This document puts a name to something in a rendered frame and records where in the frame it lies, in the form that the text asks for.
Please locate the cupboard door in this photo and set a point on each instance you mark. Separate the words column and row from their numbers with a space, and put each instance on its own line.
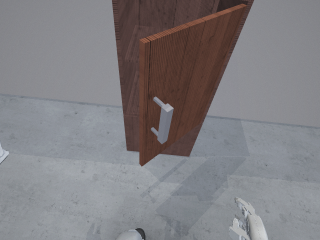
column 181, row 66

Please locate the handle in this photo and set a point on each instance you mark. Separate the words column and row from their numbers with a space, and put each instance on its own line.
column 165, row 121

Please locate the left robot foot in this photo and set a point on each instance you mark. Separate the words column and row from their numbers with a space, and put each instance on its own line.
column 141, row 232

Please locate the right robot hand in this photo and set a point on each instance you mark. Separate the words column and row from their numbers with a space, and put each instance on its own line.
column 251, row 228

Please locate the robot left shin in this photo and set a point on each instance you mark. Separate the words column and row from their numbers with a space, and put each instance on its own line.
column 131, row 230

